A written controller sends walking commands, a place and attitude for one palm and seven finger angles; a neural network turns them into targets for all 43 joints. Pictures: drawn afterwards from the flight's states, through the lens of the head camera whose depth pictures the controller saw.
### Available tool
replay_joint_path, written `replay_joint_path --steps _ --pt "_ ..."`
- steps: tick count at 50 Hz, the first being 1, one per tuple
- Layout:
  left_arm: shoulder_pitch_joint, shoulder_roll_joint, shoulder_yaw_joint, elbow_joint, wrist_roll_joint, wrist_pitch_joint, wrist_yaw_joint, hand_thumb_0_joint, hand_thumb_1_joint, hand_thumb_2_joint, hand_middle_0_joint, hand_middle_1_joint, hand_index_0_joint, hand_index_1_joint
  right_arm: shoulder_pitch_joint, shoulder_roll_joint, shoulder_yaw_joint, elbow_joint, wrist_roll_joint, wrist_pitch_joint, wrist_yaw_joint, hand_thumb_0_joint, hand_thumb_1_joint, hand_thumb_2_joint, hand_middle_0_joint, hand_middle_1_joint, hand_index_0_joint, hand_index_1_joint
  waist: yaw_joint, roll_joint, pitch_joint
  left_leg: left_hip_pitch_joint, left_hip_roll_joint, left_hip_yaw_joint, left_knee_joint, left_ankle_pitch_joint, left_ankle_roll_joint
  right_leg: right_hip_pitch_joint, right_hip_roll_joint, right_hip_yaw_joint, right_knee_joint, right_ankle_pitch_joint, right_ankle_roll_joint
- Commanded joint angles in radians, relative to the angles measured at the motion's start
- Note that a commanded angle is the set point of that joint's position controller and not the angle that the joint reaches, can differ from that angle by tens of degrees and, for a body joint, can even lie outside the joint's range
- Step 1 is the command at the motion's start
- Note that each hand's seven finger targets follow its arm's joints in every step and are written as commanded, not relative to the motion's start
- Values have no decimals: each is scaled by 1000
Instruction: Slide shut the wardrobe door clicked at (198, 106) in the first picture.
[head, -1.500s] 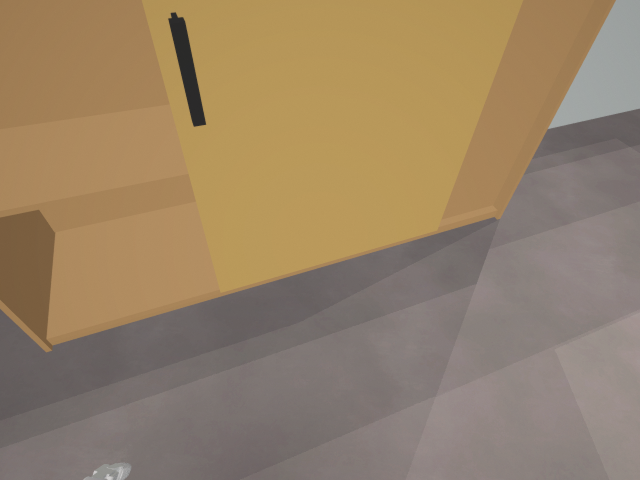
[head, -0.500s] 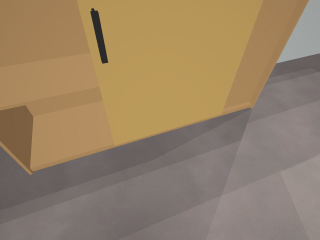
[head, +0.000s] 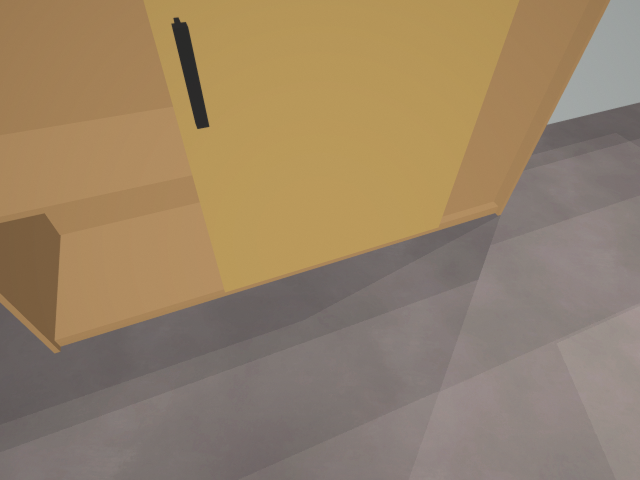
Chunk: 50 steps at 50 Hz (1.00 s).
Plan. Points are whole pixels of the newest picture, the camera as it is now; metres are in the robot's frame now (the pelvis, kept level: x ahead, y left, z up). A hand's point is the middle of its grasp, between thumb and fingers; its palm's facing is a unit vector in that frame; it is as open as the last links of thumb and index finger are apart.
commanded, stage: walk to a spot facing it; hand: right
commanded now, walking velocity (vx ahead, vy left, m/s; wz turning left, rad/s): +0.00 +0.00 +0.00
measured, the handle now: (190, 75) +0.85 +0.33 +0.10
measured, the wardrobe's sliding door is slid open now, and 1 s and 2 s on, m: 0.57 0.57 0.57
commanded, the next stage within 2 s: none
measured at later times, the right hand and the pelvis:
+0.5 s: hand out of the picture +0.06 -0.17 -0.18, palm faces -0.15 +0.95 -0.26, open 7.3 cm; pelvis -0.02 +0.02 -0.03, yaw +11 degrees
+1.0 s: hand out of the picture +0.14 -0.21 -0.18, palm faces -0.39 +0.90 -0.21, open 7.4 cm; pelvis +0.00 -0.04 +0.00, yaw +28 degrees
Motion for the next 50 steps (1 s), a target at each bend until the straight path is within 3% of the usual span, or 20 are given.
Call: replay_joint_path --steps 1,4,7,14,18,20,21,22,23,25,28,38,40,42,43,44,45,46,47,50 --pt "-43 202 45 -58 -6 -21 12 0 900 900 -200 -300 -200 -300 -38 -207 -45 -66 -2 -22 -16 0 -900 -900 200 300 200 300 5 5 -45 -7 115 -97 -64 133 31 9 -118 96 -54 136 -31" --pt "-32 204 49 -60 -4 -23 16 0 900 900 -200 -300 -200 -300 -39 -208 -49 -76 -2 -17 -15 0 -900 -900 200 300 200 300 7 4 -54 -23 107 -111 -45 178 36 34 -125 80 -36 155 -29" --pt "32 87 38 -68 -3 -1 22 0 900 900 -200 -300 -200 -300 27 -102 -39 -82 -2 15 -20 0 -900 -900 200 300 200 300 11 14 -53 -75 102 -131 22 251 26 29 -131 22 34 159 -11" --pt "50 104 79 -164 1 22 30 0 900 900 -200 -300 -200 -300 63 -87 -67 -178 -10 43 -6 0 -900 -900 200 300 200 300 13 -44 -39 -225 29 -147 209 173 25 -32 -204 32 76 20 -44" --pt "6 113 100 -202 3 15 27 0 900 900 -200 -300 -200 -300 116 -32 -80 -205 -10 50 5 0 -900 -900 200 300 200 300 -20 -193 -41 -242 -14 -17 463 -195 -6 -95 -348 71 44 120 -133" --pt "-50 103 102 -230 4 17 26 0 900 900 -200 -300 -200 -300 188 -28 -92 -203 -11 47 10 0 -900 -900 200 300 200 300 -70 -131 -26 -121 27 -27 374 -180 3 -213 -337 2 172 129 -109" --pt "-56 74 100 -242 3 27 24 0 900 900 -200 -300 -200 -300 246 -60 -104 -193 -18 35 8 0 -900 -900 200 300 200 300 -99 35 -14 -56 81 -148 163 46 28 -300 -223 -96 414 12 -27" --pt "-23 -19 85 -277 -2 32 19 0 900 900 -200 -300 -200 -300 264 -167 -124 -200 -30 17 -11 0 -900 -900 200 300 200 300 -77 386 -18 -21 327 -587 -40 288 116 -508 -24 -146 716 -378 56" --pt "-41 19 88 -275 -2 43 25 0 900 900 -200 -300 -200 -300 278 -157 -121 -205 -11 20 -23 0 -900 -900 200 300 200 300 -90 300 -38 -95 322 -645 -122 206 133 -454 -24 37 802 -387 41" --pt "-4 19 97 -248 -1 40 21 0 900 900 -200 -300 -200 -300 140 -109 -115 -235 -8 23 -25 0 -900 -900 200 300 200 300 -19 146 -12 -105 250 -531 -78 74 150 -471 -64 66 838 -238 41" --pt "16 -1 96 -232 6 39 19 0 900 900 -200 -300 -200 -300 137 -67 -109 -241 -6 15 -20 0 -900 -900 200 300 200 300 -14 115 -70 -60 176 -426 -52 125 151 -429 -51 43 787 -158 59" --pt "-11 -10 86 -279 4 18 15 0 900 900 -200 -300 -200 -300 191 -72 -126 -230 -16 17 -7 0 -900 -900 200 300 200 300 -51 163 -68 -52 122 -519 -129 -215 180 -348 -17 15 452 -223 51" --pt "17 -18 86 -282 -4 9 14 0 900 900 -200 -300 -200 -300 166 -86 -130 -241 -20 20 -5 0 -900 -900 200 300 200 300 -44 180 -63 -118 113 -533 -128 -237 176 -248 5 7 329 -256 34" --pt "138 -14 86 -253 -9 -3 22 0 900 900 -200 -300 -200 -300 96 -91 -133 -258 -15 27 -4 0 -900 -900 200 300 200 300 18 173 -81 -251 67 -498 -76 -244 127 -25 26 -2 119 -155 12" --pt "217 15 90 -233 -11 -12 33 0 900 900 -200 -300 -200 -300 69 -64 -128 -274 -10 30 -1 0 -900 -900 200 300 200 300 59 96 -101 -396 4 -433 17 -276 76 175 -20 27 0 -126 -2" --pt "253 107 106 -229 2 -15 43 0 900 900 -200 -300 -200 -300 78 6 -116 -289 -3 34 9 0 -900 -900 200 300 200 300 79 -175 -86 -597 -121 -272 250 -354 21 287 -260 296 -144 -347 -58" --pt "220 172 113 -261 -1 -7 41 0 900 900 -200 -300 -200 -300 69 15 -118 -318 -5 26 15 0 -900 -900 200 300 200 300 57 -283 -31 -654 -101 -105 471 -362 -23 176 -474 481 -197 -394 -130" --pt "172 130 103 -266 9 -7 37 0 900 900 -200 -300 -200 -300 24 -24 -130 -304 -21 27 21 0 -900 -900 200 300 200 300 53 -197 46 -595 -30 -91 598 -307 -33 -3 -478 468 -204 -359 -166" --pt "128 74 84 -271 13 -9 35 0 900 900 -200 -300 -200 -300 42 -28 -137 -279 -26 32 30 0 -900 -900 200 300 200 300 14 -119 95 -550 -18 -75 678 -230 -40 -82 -389 339 -185 -269 -140" --pt "106 17 59 -267 8 -23 42 0 900 900 -200 -300 -200 -300 104 19 -122 -241 -22 45 47 0 -900 -900 200 300 200 300 -19 -132 77 -518 -4 -17 795 -107 -55 -79 -264 73 -118 52 -96"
